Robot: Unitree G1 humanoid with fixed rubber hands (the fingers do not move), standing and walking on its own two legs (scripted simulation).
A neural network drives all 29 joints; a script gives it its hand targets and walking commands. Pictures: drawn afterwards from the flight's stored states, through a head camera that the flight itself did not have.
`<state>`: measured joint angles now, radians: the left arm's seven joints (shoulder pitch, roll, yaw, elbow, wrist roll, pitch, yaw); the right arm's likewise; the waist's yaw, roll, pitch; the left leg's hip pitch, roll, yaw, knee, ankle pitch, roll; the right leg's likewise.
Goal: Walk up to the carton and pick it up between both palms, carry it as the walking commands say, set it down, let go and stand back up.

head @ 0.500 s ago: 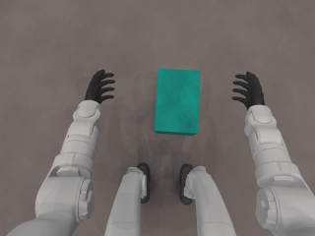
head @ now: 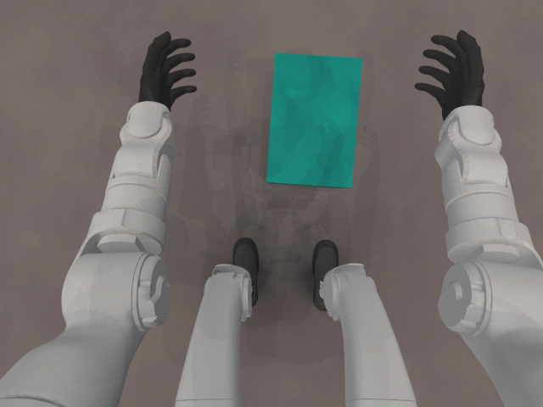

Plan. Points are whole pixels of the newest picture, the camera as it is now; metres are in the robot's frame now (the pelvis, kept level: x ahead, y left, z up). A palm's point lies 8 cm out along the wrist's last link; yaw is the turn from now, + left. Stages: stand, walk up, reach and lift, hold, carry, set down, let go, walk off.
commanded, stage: reach and lift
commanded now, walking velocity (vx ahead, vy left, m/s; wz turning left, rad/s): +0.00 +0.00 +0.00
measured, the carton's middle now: (309, 128) +0.52 -0.06 -0.57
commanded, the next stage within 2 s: none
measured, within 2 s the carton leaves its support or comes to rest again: neither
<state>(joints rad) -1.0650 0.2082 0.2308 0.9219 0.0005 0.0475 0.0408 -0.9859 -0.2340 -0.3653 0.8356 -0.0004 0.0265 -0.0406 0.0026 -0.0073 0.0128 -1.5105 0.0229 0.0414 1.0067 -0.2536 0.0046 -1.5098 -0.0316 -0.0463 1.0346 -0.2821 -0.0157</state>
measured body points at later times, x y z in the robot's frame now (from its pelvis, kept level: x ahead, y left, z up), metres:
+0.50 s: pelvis -0.03 -0.01 -0.14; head +0.31 -0.01 +0.16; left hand +0.52 +0.16 -0.28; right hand +0.50 -0.22 -0.28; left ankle +0.08 +0.12 -0.63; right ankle +0.07 -0.11 -0.63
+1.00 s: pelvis -0.05 +0.00 -0.24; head +0.32 +0.00 +0.01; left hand +0.50 +0.16 -0.43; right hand +0.48 -0.22 -0.43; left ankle +0.08 +0.12 -0.63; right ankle +0.07 -0.11 -0.63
